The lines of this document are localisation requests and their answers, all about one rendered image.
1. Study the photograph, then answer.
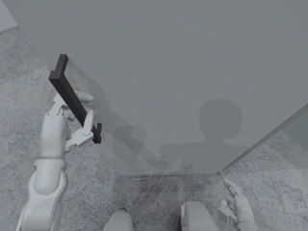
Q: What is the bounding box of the handle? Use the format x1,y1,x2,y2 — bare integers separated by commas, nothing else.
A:
48,54,102,144

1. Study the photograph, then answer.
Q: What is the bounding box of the left robot forearm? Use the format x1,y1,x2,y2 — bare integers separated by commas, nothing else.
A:
14,158,69,231

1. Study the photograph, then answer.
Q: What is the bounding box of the left robot hand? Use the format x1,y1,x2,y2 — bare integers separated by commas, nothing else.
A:
39,90,97,159

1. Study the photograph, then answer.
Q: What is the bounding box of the fridge door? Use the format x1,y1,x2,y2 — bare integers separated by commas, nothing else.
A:
2,0,308,176

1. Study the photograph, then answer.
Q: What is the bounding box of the right robot hand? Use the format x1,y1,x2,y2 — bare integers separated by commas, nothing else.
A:
218,179,255,228

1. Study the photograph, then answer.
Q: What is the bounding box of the robot right thigh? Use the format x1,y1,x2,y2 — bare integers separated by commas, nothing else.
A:
180,201,218,231

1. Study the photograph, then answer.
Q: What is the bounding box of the robot left thigh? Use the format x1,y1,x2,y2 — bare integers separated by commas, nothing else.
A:
103,211,134,231

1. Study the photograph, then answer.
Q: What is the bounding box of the robot thigh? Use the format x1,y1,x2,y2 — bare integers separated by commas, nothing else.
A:
180,201,218,231
103,211,134,231

